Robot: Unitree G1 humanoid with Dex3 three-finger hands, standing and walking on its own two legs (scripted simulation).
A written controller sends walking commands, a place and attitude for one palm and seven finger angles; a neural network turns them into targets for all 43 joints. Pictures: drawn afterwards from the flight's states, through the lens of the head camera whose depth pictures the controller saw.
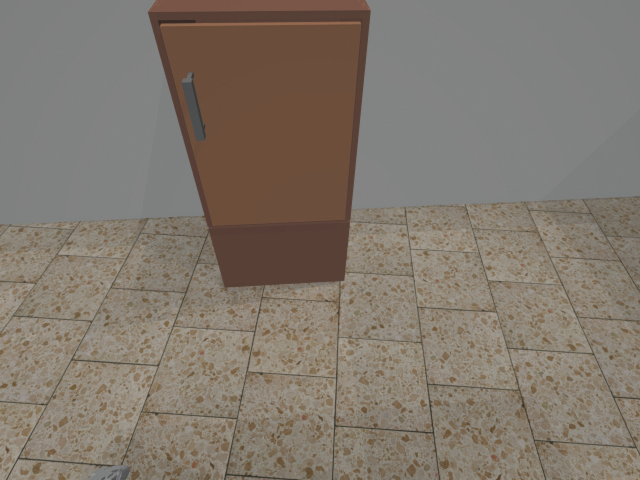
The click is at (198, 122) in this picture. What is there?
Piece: cupboard door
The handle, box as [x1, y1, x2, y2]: [181, 72, 205, 140]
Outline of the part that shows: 188,72 187,77 183,78 181,82 196,140 204,140 204,123 201,120 192,81 193,74 192,72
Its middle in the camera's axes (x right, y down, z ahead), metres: -0.30 -0.31 +0.92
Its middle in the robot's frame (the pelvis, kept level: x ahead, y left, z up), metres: +0.89 +0.35 +0.02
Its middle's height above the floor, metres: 0.79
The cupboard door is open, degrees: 0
